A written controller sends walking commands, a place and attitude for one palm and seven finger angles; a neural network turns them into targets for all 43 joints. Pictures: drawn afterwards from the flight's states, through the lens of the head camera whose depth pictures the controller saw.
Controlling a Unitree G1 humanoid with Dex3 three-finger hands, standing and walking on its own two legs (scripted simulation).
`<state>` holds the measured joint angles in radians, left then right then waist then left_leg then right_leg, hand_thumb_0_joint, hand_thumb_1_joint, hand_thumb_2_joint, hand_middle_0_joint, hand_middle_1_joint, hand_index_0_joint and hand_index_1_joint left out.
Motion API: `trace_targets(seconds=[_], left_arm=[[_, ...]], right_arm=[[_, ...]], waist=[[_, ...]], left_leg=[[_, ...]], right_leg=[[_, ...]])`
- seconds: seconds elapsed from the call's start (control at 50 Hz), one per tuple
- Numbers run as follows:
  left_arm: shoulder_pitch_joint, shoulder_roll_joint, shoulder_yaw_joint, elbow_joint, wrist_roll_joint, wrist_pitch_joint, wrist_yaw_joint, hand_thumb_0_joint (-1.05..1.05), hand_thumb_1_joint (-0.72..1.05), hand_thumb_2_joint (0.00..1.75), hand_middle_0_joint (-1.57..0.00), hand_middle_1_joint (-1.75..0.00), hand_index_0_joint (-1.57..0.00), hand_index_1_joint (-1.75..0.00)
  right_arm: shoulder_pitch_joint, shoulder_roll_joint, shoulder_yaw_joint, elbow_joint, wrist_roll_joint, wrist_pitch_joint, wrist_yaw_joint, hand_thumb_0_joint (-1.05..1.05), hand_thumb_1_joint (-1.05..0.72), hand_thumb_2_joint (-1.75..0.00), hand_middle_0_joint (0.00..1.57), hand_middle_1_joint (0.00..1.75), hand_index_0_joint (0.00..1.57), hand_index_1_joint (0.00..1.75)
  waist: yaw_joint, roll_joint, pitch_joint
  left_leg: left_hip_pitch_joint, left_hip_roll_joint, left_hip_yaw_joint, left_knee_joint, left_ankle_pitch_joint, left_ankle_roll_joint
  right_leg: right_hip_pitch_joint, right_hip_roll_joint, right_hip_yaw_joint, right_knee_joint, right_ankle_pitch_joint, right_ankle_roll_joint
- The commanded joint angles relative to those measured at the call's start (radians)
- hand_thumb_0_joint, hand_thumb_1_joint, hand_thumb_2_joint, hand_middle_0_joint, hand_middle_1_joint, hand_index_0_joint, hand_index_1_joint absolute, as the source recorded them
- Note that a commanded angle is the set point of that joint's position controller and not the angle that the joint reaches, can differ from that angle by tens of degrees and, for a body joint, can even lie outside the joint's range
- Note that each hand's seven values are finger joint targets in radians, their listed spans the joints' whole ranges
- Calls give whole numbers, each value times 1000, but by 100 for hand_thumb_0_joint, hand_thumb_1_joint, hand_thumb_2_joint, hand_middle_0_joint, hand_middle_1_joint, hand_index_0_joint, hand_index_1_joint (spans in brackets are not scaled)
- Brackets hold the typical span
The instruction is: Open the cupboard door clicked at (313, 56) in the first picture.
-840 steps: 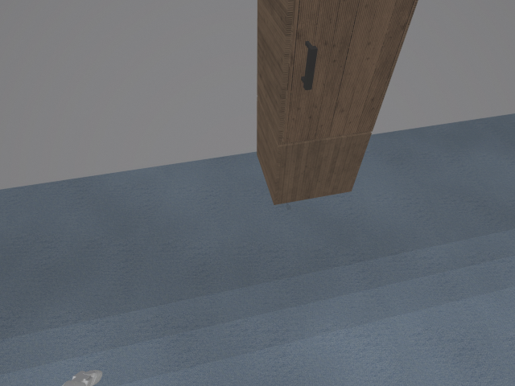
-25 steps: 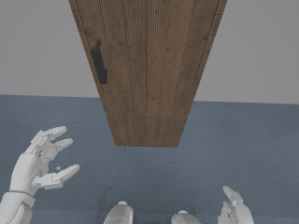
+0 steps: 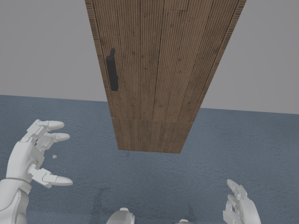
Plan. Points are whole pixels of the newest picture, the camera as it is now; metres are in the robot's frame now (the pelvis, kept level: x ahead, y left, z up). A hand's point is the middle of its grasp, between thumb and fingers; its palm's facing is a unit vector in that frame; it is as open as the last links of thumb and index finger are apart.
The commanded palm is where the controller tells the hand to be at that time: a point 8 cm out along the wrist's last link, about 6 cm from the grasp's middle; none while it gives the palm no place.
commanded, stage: raise the hand with hooked fingers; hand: left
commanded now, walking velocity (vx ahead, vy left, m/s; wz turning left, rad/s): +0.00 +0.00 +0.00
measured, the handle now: (113, 70) +0.58 +0.17 +0.05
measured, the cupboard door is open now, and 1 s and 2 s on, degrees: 0 0 0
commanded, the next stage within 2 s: move the hooked fingers beside the handle in 0.84 s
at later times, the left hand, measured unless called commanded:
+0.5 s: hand (49, 135) +0.30 +0.27 +0.08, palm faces +0.02 -1.00 -0.04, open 14.0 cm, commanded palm +0.27 +0.31 +0.08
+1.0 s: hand (54, 137) +0.29 +0.26 +0.08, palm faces +0.03 -1.00 -0.04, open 14.0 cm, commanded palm +0.28 +0.30 +0.08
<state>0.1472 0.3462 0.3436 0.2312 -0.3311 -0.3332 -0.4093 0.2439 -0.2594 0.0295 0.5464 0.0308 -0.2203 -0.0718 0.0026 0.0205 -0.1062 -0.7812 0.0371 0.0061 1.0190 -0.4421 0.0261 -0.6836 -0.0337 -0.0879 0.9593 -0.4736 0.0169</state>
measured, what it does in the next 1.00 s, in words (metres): stands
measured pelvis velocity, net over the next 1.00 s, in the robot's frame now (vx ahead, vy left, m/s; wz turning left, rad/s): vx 0.00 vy -0.01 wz -0.01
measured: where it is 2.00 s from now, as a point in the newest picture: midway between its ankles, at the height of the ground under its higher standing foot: outside the picture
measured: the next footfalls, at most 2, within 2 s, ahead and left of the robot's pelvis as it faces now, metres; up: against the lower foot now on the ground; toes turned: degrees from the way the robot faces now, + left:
none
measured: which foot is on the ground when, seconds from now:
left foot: down 0.00-1.00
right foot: down 0.00-1.00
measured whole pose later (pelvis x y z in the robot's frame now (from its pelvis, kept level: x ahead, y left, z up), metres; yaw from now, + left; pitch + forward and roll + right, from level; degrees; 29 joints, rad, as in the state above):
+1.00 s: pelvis +0.00 -0.01 +0.01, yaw +0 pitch +11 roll -2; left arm -0.05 0.40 0.43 0.48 -0.35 -0.32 -0.51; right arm 0.27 -0.28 0.04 0.56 0.04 -0.17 -0.09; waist 0.00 0.03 -0.09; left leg -0.71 0.04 0.01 0.93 -0.41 0.01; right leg -0.63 -0.02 -0.08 0.89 -0.45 0.00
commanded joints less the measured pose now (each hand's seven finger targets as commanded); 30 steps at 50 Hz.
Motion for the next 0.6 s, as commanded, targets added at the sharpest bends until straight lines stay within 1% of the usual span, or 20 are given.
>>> trace_targets(seconds=[0.0,0.04,0.06,0.1,0.14,0.16,0.18,0.2,0.22,0.24,0.28,0.32,0.36,0.4,0.44,0.48,0.5,0.54,0.56,0.58], left_arm=[[-189,211,111,-160,-35,-38,-24,0,-50,30,-30,-120,-30,-120],[-211,226,122,-158,-35,-37,-32,0,-50,30,-30,-120,-30,-120],[-225,238,128,-151,-34,-35,-35,0,-50,30,-30,-120,-30,-120],[-251,243,133,-117,-39,-30,-48,0,-50,30,-30,-120,-30,-120],[-277,260,145,-98,-42,-27,-60,0,-50,30,-30,-120,-30,-120],[-284,262,149,-86,-44,-26,-63,0,-50,30,-30,-120,-30,-120],[-299,286,163,-71,-45,-22,-69,0,-50,30,-30,-120,-30,-120],[-315,282,157,-62,-42,-19,-74,0,-50,30,-30,-120,-30,-120],[-333,290,161,-50,-42,-15,-78,0,-50,30,-30,-120,-30,-120],[-340,296,167,-40,-44,-15,-80,0,-50,30,-30,-120,-30,-120],[-364,322,186,-39,-50,-19,-88,0,-50,30,-30,-120,-30,-120],[-378,336,198,-22,-49,-21,-94,0,-50,30,-30,-120,-30,-120],[-343,295,171,16,-52,-17,-102,0,-50,30,-30,-120,-30,-120],[-328,291,174,55,-62,-8,-113,0,-50,30,-30,-120,-30,-120],[-341,297,177,54,-61,-8,-115,0,-50,30,-30,-120,-30,-120],[-356,316,190,26,-60,-19,-109,0,-50,30,-30,-120,-30,-120],[-351,326,198,25,-54,-23,-104,0,-50,30,-30,-120,-30,-120],[-358,318,193,14,-51,-37,-96,0,-50,30,-30,-120,-30,-120],[-365,318,190,5,-49,-45,-91,0,-50,30,-30,-120,-30,-120],[-378,331,201,-5,-56,-53,-89,0,-50,30,-30,-120,-30,-120]], right_arm=[[0,-154,-64,-127,9,-39,-13,0,-90,-90,20,30,20,30],[3,-154,-63,-127,8,-39,-14,0,-90,-90,20,30,20,30],[4,-156,-62,-125,7,-38,-15,0,-90,-90,20,30,20,30],[9,-158,-60,-119,7,-35,-17,0,-90,-90,20,30,20,30],[9,-160,-60,-115,8,-33,-19,0,-90,-90,20,30,20,30],[10,-159,-60,-113,8,-32,-20,0,-90,-90,20,30,20,30],[13,-164,-58,-115,6,-31,-21,0,-90,-90,20,30,20,30],[12,-161,-56,-113,9,-28,-21,0,-90,-90,20,30,20,30],[13,-162,-56,-113,9,-26,-22,0,-90,-90,20,30,20,30],[15,-163,-58,-112,10,-25,-24,0,-90,-90,20,30,20,30],[19,-167,-57,-113,8,-25,-25,0,-90,-90,20,30,20,30],[27,-167,-60,-106,9,-22,-25,0,-90,-90,20,30,20,30],[25,-163,-59,-109,11,-21,-22,0,-90,-90,20,30,20,30],[31,-169,-62,-112,12,-16,-19,0,-90,-90,20,30,20,30],[31,-170,-66,-116,12,-11,-16,0,-90,-90,20,30,20,30],[29,-170,-65,-121,8,-11,-14,0,-90,-90,20,30,20,30],[32,-169,-66,-121,9,-8,-13,0,-90,-90,20,30,20,30],[30,-165,-67,-121,10,-5,-13,0,-90,-90,20,30,20,30],[31,-165,-66,-120,10,-5,-13,0,-90,-90,20,30,20,30],[29,-166,-66,-121,7,-5,-15,0,-90,-90,20,30,20,30]], waist=[[-9,81,-205],[-3,100,-232],[-7,91,-234],[-12,66,-225],[-12,85,-230],[-10,71,-228],[-7,73,-222],[-9,93,-227],[-9,93,-221],[-11,73,-219],[-3,81,-242],[-5,86,-261],[-3,80,-229],[-5,21,-212],[-6,27,-213],[3,68,-228],[1,54,-238],[-4,72,-223],[-7,61,-226],[-3,61,-225]], left_leg=[[258,-22,-59,-202,222,-17],[279,-23,-56,-203,252,-18],[282,-21,-59,-205,251,-18],[278,-23,-55,-204,257,-17],[285,-24,-51,-207,258,-16],[286,-23,-53,-211,264,-16],[278,-25,-50,-208,266,-14],[288,-25,-49,-215,267,-16],[289,-24,-50,-223,260,-17],[291,-24,-49,-225,250,-15],[302,-27,-49,-223,287,-13],[319,-25,-44,-228,296,-14],[309,-26,-43,-236,283,-14],[284,-28,-37,-233,282,-8],[274,-31,-31,-233,264,-7],[277,-35,-25,-226,276,-7],[280,-33,-26,-227,281,-7],[282,-33,-23,-230,261,-6],[284,-30,-28,-233,253,-7],[280,-33,-26,-226,262,-5]], right_leg=[[32,68,4,-131,184,-44],[45,66,6,-133,208,-44],[45,66,6,-136,205,-43],[54,69,8,-143,219,-43],[60,67,11,-150,224,-43],[64,67,9,-152,229,-43],[71,70,15,-153,232,-46],[72,68,14,-156,232,-46],[72,67,11,-159,224,-45],[73,67,14,-169,218,-43],[99,69,18,-166,250,-48],[104,68,18,-172,259,-44],[96,66,16,-179,250,-44],[108,68,19,-186,269,-42],[107,65,24,-190,259,-39],[124,65,33,-184,267,-45],[127,65,33,-184,274,-42],[110,64,34,-189,254,-40],[107,65,31,-187,240,-40],[120,67,39,-185,252,-43]])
